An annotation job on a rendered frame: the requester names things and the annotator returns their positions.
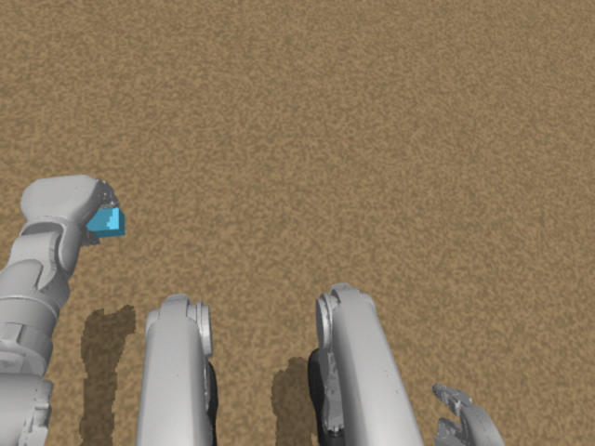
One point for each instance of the right robot foot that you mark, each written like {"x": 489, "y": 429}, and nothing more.
{"x": 316, "y": 387}

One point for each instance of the left robot arm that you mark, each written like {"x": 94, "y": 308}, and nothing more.
{"x": 33, "y": 288}

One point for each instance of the right robot hand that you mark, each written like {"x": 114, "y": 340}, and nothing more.
{"x": 476, "y": 429}

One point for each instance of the small box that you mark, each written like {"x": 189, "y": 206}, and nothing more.
{"x": 108, "y": 223}

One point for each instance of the left robot hand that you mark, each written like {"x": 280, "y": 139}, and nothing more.
{"x": 76, "y": 198}

